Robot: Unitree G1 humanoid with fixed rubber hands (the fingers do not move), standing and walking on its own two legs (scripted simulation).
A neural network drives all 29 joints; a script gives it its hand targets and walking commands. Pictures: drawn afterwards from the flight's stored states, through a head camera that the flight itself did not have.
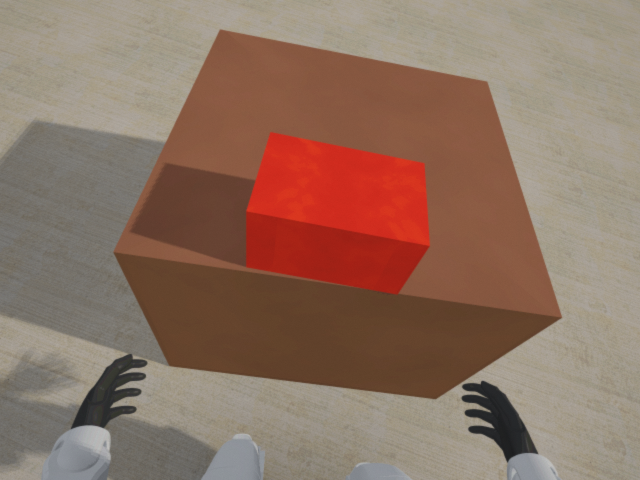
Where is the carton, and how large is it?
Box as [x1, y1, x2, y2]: [246, 132, 429, 294]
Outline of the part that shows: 270,132 246,211 246,266 397,294 429,246 424,163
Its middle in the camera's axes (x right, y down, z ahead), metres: +0.02 -0.05 +0.69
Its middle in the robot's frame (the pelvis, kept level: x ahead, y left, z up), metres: +0.53 -0.04 -0.06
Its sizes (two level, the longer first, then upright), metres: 0.276 0.183 0.155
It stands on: a pedestal, 0.61 m high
